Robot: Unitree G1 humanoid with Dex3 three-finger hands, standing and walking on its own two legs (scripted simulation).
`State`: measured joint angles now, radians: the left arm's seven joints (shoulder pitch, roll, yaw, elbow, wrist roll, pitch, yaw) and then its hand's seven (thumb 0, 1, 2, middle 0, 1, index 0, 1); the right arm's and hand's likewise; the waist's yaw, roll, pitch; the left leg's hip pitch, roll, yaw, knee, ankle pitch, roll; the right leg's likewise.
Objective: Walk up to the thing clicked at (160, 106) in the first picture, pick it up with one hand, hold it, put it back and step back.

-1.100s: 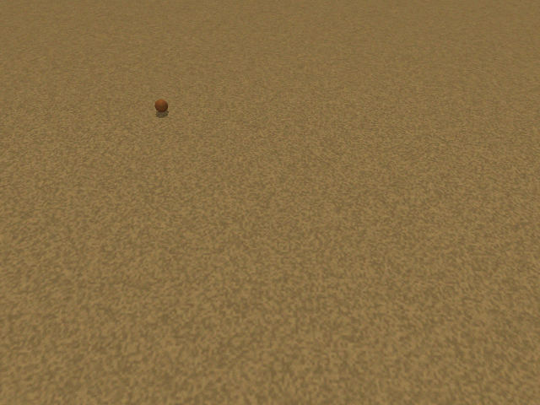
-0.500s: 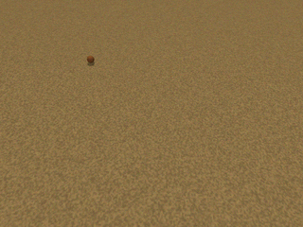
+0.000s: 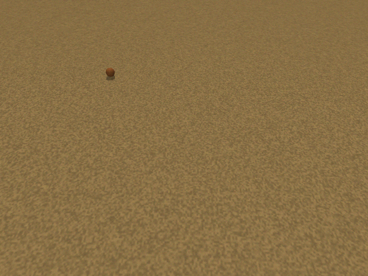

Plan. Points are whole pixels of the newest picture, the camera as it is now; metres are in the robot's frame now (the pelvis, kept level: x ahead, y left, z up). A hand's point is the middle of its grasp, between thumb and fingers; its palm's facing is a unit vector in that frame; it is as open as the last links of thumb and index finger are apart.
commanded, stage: stand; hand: left
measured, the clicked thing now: (110, 72) +1.94 +0.66 -0.74
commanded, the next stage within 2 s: walk up in 0.02 s
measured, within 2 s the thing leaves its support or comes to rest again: neither
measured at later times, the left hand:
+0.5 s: hand out of the picture +0.16 +0.41 -0.18, palm faces +0.07 -0.93 -0.37, open 7.4 cm
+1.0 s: hand (63, 160) +0.49 +0.39 -0.13, palm faces +0.21 -0.91 -0.37, open 7.3 cm
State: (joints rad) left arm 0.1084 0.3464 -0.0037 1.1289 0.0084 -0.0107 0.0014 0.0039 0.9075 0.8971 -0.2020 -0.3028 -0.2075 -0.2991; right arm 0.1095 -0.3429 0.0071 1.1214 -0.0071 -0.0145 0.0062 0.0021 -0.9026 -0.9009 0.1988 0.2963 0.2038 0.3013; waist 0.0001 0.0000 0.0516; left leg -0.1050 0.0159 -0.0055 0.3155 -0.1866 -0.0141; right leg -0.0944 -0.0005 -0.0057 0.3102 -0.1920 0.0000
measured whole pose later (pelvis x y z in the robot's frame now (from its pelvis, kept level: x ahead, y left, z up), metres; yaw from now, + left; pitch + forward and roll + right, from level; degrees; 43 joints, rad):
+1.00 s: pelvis +0.44 +0.11 -0.02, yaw +13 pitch -2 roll +1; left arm 0.16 0.36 0.05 0.90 0.00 -0.09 -0.07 0.00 0.91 0.90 -0.20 -0.30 -0.21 -0.30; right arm 0.30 -0.43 -0.05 0.94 0.00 -0.07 0.04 0.01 -0.90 -0.90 0.20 0.30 0.20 0.30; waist 0.01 0.05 0.08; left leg -0.31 0.01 -0.03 1.18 -0.41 0.05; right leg -0.32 -0.07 -0.11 0.58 -0.24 -0.03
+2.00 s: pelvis +0.93 +0.16 -0.01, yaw +11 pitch -3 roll +2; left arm 0.25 0.37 0.03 0.87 0.00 -0.09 -0.05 0.00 0.91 0.90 -0.20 -0.30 -0.21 -0.30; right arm 0.30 -0.43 -0.05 0.89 0.00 -0.05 0.05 0.01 -0.90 -0.90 0.20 0.30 0.20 0.30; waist 0.01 0.05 0.08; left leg -0.43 0.04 -0.03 1.09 -0.32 0.04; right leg -0.23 -0.02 -0.07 0.49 -0.20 -0.05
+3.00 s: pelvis +1.27 +0.23 -0.01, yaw +11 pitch -3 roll +2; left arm 0.29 0.37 0.03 0.87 0.00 -0.09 -0.03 0.00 0.91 0.90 -0.20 -0.30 -0.21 -0.30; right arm 0.31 -0.43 -0.05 0.88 0.00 -0.03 0.05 0.01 -0.90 -0.90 0.20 0.30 0.20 0.30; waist 0.02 0.07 0.09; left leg -0.41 0.02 -0.03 1.05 -0.38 0.04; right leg -0.26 -0.04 -0.06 0.51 -0.20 -0.03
